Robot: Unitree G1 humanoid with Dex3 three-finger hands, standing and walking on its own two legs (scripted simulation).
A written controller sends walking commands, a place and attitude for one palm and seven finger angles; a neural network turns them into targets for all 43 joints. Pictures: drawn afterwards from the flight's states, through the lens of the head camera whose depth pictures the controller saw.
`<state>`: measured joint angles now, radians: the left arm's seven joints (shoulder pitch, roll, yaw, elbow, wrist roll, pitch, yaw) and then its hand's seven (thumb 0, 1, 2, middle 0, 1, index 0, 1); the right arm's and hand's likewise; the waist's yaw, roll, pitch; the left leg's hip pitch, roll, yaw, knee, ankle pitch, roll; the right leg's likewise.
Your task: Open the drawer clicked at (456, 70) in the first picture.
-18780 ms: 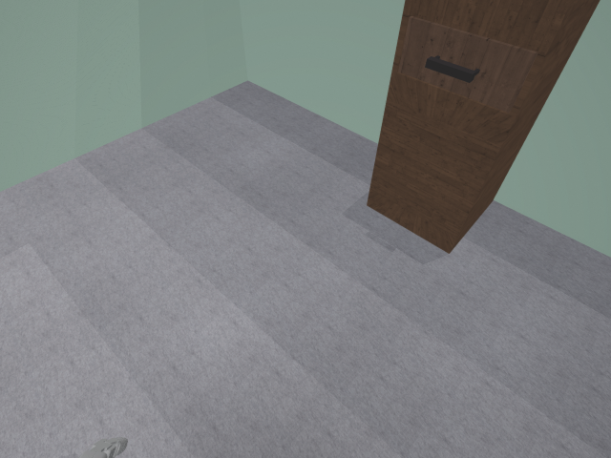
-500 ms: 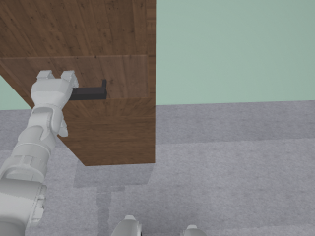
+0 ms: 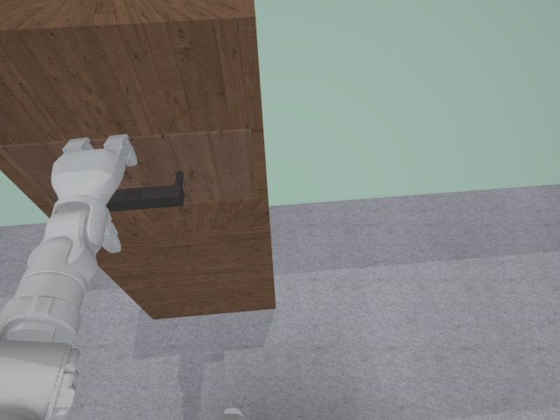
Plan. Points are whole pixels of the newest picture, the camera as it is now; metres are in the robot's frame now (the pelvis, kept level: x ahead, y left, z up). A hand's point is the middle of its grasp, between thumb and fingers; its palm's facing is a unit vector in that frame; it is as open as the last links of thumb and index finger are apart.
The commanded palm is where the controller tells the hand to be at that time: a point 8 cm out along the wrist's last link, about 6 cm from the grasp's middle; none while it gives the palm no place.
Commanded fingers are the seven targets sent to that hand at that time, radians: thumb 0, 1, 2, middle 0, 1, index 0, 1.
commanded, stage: lift the fingers back up to retry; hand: left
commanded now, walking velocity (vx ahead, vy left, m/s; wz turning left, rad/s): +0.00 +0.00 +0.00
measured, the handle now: (140, 188) +0.48 +0.25 +0.01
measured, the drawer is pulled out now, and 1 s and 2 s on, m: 0.00 0.00 0.00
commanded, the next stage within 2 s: re-aim the fingers above the handle in 0.26 s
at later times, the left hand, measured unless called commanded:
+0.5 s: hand (115, 200) +0.41 +0.25 +0.07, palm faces +0.00 -0.04 -1.00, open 13.8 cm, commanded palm +0.40 +0.26 +0.13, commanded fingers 0.00 -0.50 0.30 -0.30 -1.20 -0.30 -1.20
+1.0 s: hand (128, 199) +0.42 +0.23 +0.07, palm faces -0.04 -0.04 -1.00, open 13.9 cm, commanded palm +0.40 +0.25 +0.13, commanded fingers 0.00 -0.50 0.30 -0.30 -1.20 -0.30 -1.20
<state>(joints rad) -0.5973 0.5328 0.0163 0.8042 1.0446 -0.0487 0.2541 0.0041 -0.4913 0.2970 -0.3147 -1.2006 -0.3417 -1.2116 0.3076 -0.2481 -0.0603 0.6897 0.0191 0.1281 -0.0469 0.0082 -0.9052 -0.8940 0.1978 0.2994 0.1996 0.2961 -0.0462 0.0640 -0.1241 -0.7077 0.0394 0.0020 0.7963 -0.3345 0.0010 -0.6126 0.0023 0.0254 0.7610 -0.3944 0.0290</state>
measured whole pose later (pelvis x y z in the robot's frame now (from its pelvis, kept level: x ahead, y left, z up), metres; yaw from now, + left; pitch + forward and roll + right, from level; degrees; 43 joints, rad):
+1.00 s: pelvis +0.01 -0.01 +0.01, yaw +1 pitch +11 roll +0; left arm -0.54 0.49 -0.01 0.72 1.03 -0.13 0.17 0.00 -0.49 0.30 -0.32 -1.20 -0.32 -1.20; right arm 0.29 -0.26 -0.07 0.68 0.02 0.14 -0.07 0.01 -0.91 -0.89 0.20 0.30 0.20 0.30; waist -0.03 0.05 -0.09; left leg -0.59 0.03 0.00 0.70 -0.30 -0.01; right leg -0.51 -0.01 0.02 0.70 -0.38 0.01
